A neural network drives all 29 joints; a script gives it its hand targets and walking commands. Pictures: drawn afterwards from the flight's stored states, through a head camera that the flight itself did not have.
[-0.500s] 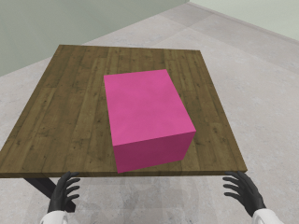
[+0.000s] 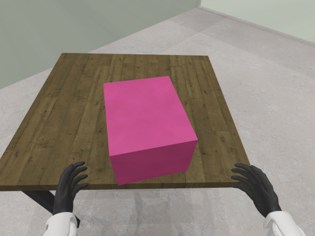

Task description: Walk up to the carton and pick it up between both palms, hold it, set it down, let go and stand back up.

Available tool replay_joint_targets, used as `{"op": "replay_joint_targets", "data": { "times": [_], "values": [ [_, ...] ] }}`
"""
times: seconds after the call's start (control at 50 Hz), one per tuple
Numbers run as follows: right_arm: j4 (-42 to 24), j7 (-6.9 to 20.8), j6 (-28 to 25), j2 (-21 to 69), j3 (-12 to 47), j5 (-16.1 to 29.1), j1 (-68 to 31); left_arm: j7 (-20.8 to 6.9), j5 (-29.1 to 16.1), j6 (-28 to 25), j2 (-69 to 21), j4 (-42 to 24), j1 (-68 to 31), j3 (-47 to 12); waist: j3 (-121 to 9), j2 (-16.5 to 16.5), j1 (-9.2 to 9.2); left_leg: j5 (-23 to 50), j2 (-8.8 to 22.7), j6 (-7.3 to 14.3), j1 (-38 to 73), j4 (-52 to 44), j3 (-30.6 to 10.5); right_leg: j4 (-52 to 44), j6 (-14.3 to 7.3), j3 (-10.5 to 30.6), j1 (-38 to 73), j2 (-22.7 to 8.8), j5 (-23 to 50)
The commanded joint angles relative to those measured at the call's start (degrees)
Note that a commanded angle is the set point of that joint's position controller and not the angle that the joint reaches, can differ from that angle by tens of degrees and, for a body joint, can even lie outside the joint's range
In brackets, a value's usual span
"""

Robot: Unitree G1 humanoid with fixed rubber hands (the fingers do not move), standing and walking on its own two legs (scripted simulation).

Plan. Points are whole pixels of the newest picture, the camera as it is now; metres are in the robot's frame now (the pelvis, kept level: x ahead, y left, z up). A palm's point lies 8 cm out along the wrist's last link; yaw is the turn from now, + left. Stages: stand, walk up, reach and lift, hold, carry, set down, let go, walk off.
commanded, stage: reach and lift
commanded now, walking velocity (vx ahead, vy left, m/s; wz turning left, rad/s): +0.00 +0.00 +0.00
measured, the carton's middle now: (145, 126) +0.42 +0.07 +0.00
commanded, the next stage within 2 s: none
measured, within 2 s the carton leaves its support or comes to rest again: neither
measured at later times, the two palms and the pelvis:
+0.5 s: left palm (60, 167) +0.23 +0.24 +0.08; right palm (250, 159) +0.28 -0.20 +0.07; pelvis -0.01 +0.00 +0.00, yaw +0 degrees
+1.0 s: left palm (62, 139) +0.28 +0.24 +0.11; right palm (243, 126) +0.36 -0.19 +0.11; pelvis -0.01 +0.00 +0.00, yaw +0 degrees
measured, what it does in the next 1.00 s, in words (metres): stands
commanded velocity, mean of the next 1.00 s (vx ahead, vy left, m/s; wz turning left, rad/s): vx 0.00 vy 0.00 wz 0.00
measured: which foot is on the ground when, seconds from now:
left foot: down 0.00-1.00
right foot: down 0.00-1.00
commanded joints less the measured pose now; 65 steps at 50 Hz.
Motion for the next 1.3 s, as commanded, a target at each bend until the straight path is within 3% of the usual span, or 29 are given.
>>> {"op": "replay_joint_targets", "data": {
  "times": [0.0, 0.06, 0.12, 0.14, 0.18, 0.22, 0.24, 0.3, 0.34, 0.36, 0.38, 0.46, 0.5, 0.54, 0.56, 0.58, 0.64, 0.72, 0.76, 0.88, 0.9, 0.96, 1.0, 1.04, 1.06, 1.08, 1.14, 1.24, 1.28],
  "values": [
    [-13.2, -1.7, -1.8, -7.7, -4.5, 0.5, -10.6, 0.0, -0.3, -1.8, 4.3, -11.5, -9.2, 3.1, -3.5, -3.6, 1.01, 3.3, -1.8, 2.2, 11.6, 0.1, -4.1, -7.8, 2.9, 5.8, -15.2, -4.4, 9.7],
    [-16.2, -3.4, 0.0, -5.6, -4.2, 0.2, -12.9, -0.3, -2.4, -0.2, 5.4, -11.4, -12.6, 4.2, -5.2, -2.9, 1.33, 1.4, -2.3, 2.2, 9.3, 0.1, -3.7, -7.6, 3.5, 7.5, -13.2, -5.6, 9.6],
    [-14.6, -4.6, 3.5, -4.8, -3.1, 0.3, -14.7, -0.3, -1.4, 3.6, 6.7, -10.7, -15.5, 7.5, -3.0, -2.0, 2.66, -0.4, -2.0, 2.3, 8.5, -0.4, -3.8, -8.6, 3.9, 8.9, -14.4, -6.8, 3.7],
    [-14.8, -5.1, 4.5, -4.9, -3.5, 0.0, -16.3, -0.5, -1.5, 4.6, 6.4, -11.4, -17.9, 6.8, -4.3, -2.3, 1.83, 0.0, -2.0, 2.1, 8.4, -0.5, -3.8, -8.6, 3.7, 8.6, -13.3, -6.4, 2.6],
    [-14.3, -6.2, 6.1, -5.7, -4.6, 0.1, -18.7, -0.8, -2.5, 7.1, 7.3, -14.8, -20.4, 7.2, -8.0, -0.9, 0.28, 3.4, -1.7, 1.6, 10.7, 0.3, -4.1, -7.9, 3.6, 7.7, -13.6, -6.2, 7.8],
    [-13.4, -6.5, 7.6, -6.9, -5.0, 0.8, -21.9, -1.1, -2.3, 9.6, 7.6, -15.0, -22.5, 7.7, -6.9, 1.2, 0.88, 3.3, -1.7, 1.5, 12.7, -0.2, -3.4, -7.9, 2.8, 6.5, -14.5, -5.2, 8.0],
    [-12.8, -6.7, 8.4, -6.9, -5.0, 1.3, -23.2, -1.7, -3.0, 10.8, 7.9, -14.5, -23.4, 7.0, -7.1, 1.0, -0.28, 3.6, -1.7, 1.6, 12.9, 0.1, -3.6, -7.8, 3.1, 6.7, -14.1, -5.2, 9.6],
    [-12.9, -7.7, 9.7, -6.5, -4.5, 1.2, -24.4, -2.9, -4.0, 12.4, 7.9, -13.5, -24.1, 9.2, -10.2, -1.5, 0.10, 4.8, -1.7, 2.1, 12.4, 0.0, -4.0, -7.7, 4.2, 6.9, -12.0, -5.6, 11.8],
    [-13.6, -7.6, 10.0, -8.1, -5.2, 1.3, -32.1, -3.3, -5.0, 13.3, 8.3, -13.4, -29.5, 8.7, -12.0, -2.1, -0.20, 5.8, -1.7, 2.4, 13.2, 0.5, -3.5, -6.3, 3.6, 4.5, -13.2, -3.8, 12.1],
    [-12.8, -7.6, 10.1, -7.9, -4.3, 1.9, -29.6, -3.2, -4.2, 13.7, 8.1, -14.9, -27.2, 9.8, -12.2, -1.4, 0.69, 8.6, -1.9, 2.2, 14.3, 0.7, -3.6, -6.0, 3.5, 4.5, -11.7, -3.9, 16.1],
    [-11.2, -7.5, 9.9, -8.9, -5.1, 2.0, -30.1, -3.7, -4.6, 14.1, 7.2, -12.6, -27.0, 8.7, -12.7, -1.9, -0.54, 8.7, -1.5, 2.0, 15.6, 1.2, -4.1, -5.8, 3.2, 3.9, -13.1, -3.0, 15.6],
    [-9.6, -7.5, 10.7, -10.7, -4.1, 2.7, -35.7, -4.2, -4.7, 15.7, 9.0, -11.5, -31.1, 11.1, -14.7, -2.9, 0.10, 11.4, -1.6, 2.0, 16.2, 1.6, -4.4, -6.1, 3.1, 3.3, -12.7, -2.2, 16.6],
    [-10.6, -6.9, 10.1, -12.0, -4.6, 3.9, -38.0, -3.7, -5.1, 15.8, 9.4, -17.1, -33.2, 10.4, -18.8, -0.4, -0.25, 14.9, -1.6, 1.3, 17.7, 2.6, -4.2, -5.6, 2.7, 2.8, -12.4, -1.9, 17.4],
    [-11.4, -6.7, 10.1, -11.8, -3.7, 5.0, -38.1, -3.2, -4.5, 16.5, 8.7, -17.6, -32.0, 10.4, -20.1, -0.2, 0.51, 15.4, -1.5, 1.4, 19.4, 3.0, -4.4, -5.7, 2.3, 2.7, -12.5, -1.5, 18.8],
    [-9.4, -6.6, 10.3, -12.9, -5.5, 4.2, -41.5, -3.3, -5.7, 17.0, 9.1, -15.3, -34.4, 9.8, -18.8, -1.8, -0.62, 15.3, -1.3, 1.2, 18.9, 3.1, -4.6, -5.8, 2.4, 2.3, -13.4, -1.4, 18.7],
    [-6.4, -6.1, 10.7, -13.4, -4.7, 5.1, -38.6, -3.1, -4.2, 17.8, 8.7, -14.1, -31.9, 10.6, -16.8, 0.7, 0.12, 14.6, -1.2, 1.0, 18.7, 2.6, -4.5, -6.0, 1.7, 2.1, -14.1, -0.9, 15.8],
    [-5.9, -6.4, 11.8, -13.7, -3.7, 5.0, -46.1, -2.7, -4.3, 19.4, 9.6, -12.9, -37.8, 12.3, -17.9, -0.4, 1.19, 12.6, -1.7, 1.8, 15.4, 2.5, -4.3, -5.8, 2.1, 3.3, -12.0, -1.5, 16.2],
    [-3.5, -6.5, 12.4, -14.7, -3.6, 6.6, -48.9, -2.4, -3.2, 21.5, 9.6, -14.0, -41.2, 13.4, -23.9, 0.0, 0.77, 17.6, -1.8, 1.4, 16.6, 3.8, -4.0, -4.3, 1.9, 3.5, -9.1, -1.2, 23.4],
    [-2.4, -5.9, 13.2, -16.2, -3.4, 7.4, -52.0, -2.2, -4.3, 22.3, 8.3, -15.2, -43.3, 10.6, -22.7, 1.4, 0.06, 16.9, -1.6, 1.1, 17.7, 3.4, -4.6, -4.7, 1.9, 2.2, -12.3, -0.7, 21.2],
    [3.1, -5.8, 14.7, -18.4, -3.7, 7.6, -59.9, -2.6, -2.9, 26.1, 9.4, -10.6, -50.1, 12.9, -24.5, 0.7, 0.23, 15.9, -1.5, 1.3, 16.3, 3.8, -4.2, -4.3, 2.4, 2.5, -11.9, -0.5, 21.9],
    [2.5, -5.5, 14.7, -18.3, -3.4, 7.5, -60.5, -2.4, -2.9, 26.2, 9.3, -11.8, -49.5, 13.3, -25.8, 0.5, 1.12, 15.8, -1.6, 1.5, 15.7, 3.4, -4.2, -4.1, 2.5, 2.4, -10.8, -0.5, 22.4],
    [4.7, -6.0, 15.5, -18.5, -2.6, 8.4, -64.9, -2.5, -3.9, 27.1, 10.1, -10.8, -53.9, 12.7, -27.1, -0.1, -0.14, 15.6, -1.8, 1.9, 14.5, 3.6, -4.3, -3.4, 3.2, 2.9, -9.6, -1.1, 25.9],
    [6.6, -5.8, 15.7, -17.6, -2.0, 8.3, -67.4, -2.5, -3.3, 27.1, 10.6, -8.8, -55.4, 14.2, -28.9, -0.8, 1.25, 15.0, -1.9, 2.0, 13.0, 3.1, -3.6, -3.0, 3.6, 3.1, -7.8, -1.1, 26.8],
    [8.0, -5.3, 16.0, -19.0, -2.3, 8.3, -70.4, -2.9, -4.3, 27.3, 10.4, -6.1, -57.7, 13.4, -29.4, -1.7, 0.54, 13.4, -1.5, 2.3, 12.9, 3.2, -4.3, -3.0, 3.7, 2.9, -9.4, -1.2, 24.1],
    [6.0, -5.3, 15.8, -18.4, -1.8, 9.0, -72.0, -2.6, -3.5, 27.1, 12.0, -8.3, -60.5, 13.9, -32.3, 0.6, 1.75, 14.4, -1.8, 2.0, 13.2, 3.1, -3.6, -2.6, 3.6, 2.5, -8.5, -1.1, 24.7],
    [8.2, -5.3, 16.0, -18.5, -2.5, 7.8, -72.6, -3.1, -4.2, 27.1, 11.0, -5.5, -59.2, 13.8, -32.3, -0.7, 0.90, 13.5, -1.6, 2.2, 12.1, 3.5, -4.2, -2.6, 3.9, 2.3, -9.5, -1.0, 23.5],
    [10.8, -5.7, 16.5, -18.9, -2.6, 7.1, -78.0, -2.9, -5.0, 27.3, 12.5, -2.5, -65.5, 13.3, -31.8, -1.9, 1.44, 10.5, -1.4, 2.6, 9.6, 2.8, -4.0, -2.3, 4.7, 2.4, -9.0, -1.7, 24.1],
    [21.2, -5.0, 17.8, -18.3, -2.1, 6.6, -83.0, -2.8, -3.1, 27.4, 13.6, 4.0, -72.3, 13.7, -32.8, 0.1, 1.27, 7.7, -1.1, 2.5, 7.8, 2.7, -4.3, -2.4, 4.5, 1.8, -10.2, -1.3, 17.2],
    [18.9, -4.6, 17.2, -17.7, 0.0, 7.6, -85.4, -2.5, -4.3, 27.1, 13.4, 4.4, -72.1, 13.1, -34.1, -1.6, 2.93, 10.2, -0.9, 2.9, 8.3, 3.3, -4.5, -2.1, 5.0, 1.8, -10.1, -1.3, 20.8]
  ]
}}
